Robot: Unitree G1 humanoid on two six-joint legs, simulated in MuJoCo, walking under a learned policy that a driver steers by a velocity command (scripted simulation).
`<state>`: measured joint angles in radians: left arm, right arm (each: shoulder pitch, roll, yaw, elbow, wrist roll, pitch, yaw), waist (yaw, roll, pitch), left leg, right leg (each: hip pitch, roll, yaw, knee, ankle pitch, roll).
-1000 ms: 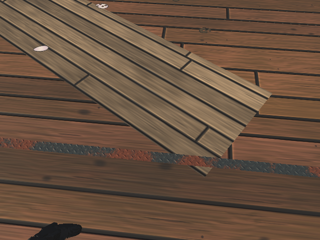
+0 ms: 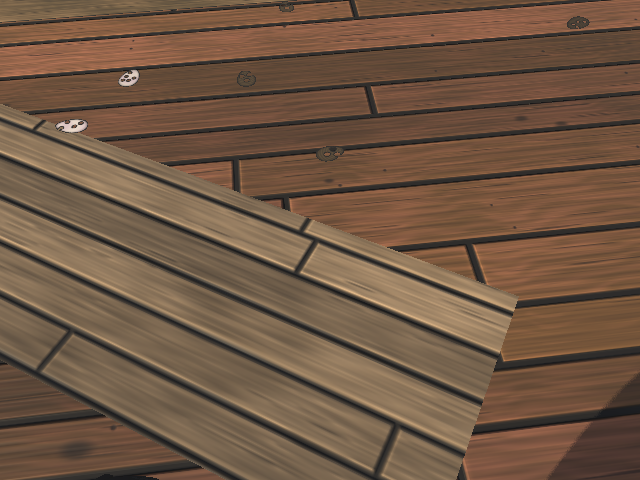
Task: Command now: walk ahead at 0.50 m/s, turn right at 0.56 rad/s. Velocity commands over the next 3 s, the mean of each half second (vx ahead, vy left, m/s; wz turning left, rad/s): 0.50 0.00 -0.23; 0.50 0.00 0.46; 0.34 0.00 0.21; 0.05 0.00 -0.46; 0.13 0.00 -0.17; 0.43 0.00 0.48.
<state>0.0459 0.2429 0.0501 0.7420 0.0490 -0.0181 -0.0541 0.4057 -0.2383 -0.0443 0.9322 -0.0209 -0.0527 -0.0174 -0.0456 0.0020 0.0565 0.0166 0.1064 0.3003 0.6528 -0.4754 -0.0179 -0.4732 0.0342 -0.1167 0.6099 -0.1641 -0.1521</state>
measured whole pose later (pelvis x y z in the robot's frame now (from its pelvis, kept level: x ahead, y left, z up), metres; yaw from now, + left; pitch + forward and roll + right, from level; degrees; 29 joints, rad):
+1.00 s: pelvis +0.55 +0.01 +0.02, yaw +11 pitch +2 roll +1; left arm 0.03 0.26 0.00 0.71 0.03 -0.04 -0.02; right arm 0.44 -0.27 -0.07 0.87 -0.01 -0.04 0.00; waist -0.10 -0.04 0.03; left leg -0.01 -0.15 -0.19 0.31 -0.30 0.11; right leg -0.60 -0.05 0.05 0.63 -0.06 0.04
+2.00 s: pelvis +0.77 +0.02 +0.02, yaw -1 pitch +0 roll +2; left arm 0.23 0.27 0.06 0.76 0.02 0.05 -0.01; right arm 0.19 -0.29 -0.06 0.80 -0.02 0.06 -0.03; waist 0.00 0.04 0.04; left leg -0.46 0.04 0.06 0.89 -0.44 -0.02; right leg -0.26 0.04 0.00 0.56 -0.30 -0.07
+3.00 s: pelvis +1.03 +0.00 +0.03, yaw +13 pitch +1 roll +0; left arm 0.18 0.26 0.03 0.76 0.04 -0.06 0.01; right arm 0.32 -0.30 -0.08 0.86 -0.02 -0.03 0.02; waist -0.04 0.04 0.04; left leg -0.38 -0.02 -0.05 1.12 -0.34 0.07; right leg -0.27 0.01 -0.08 0.45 -0.20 -0.04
